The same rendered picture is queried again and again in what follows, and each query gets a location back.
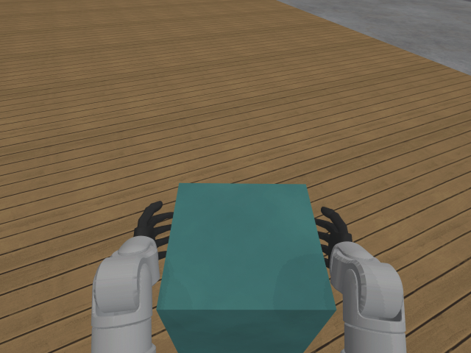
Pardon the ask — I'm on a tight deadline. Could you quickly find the robot right hand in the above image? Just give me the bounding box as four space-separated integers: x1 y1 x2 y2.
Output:
314 207 353 268

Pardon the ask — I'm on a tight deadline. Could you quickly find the left robot forearm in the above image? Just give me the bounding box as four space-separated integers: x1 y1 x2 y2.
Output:
91 236 160 353

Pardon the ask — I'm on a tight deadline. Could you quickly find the right robot forearm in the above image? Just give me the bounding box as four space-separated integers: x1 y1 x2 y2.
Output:
330 241 407 353

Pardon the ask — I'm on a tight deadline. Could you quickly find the robot left hand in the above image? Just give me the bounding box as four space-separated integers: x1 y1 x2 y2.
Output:
133 201 174 260

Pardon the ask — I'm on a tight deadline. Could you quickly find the carton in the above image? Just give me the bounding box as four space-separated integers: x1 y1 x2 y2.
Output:
156 183 336 353

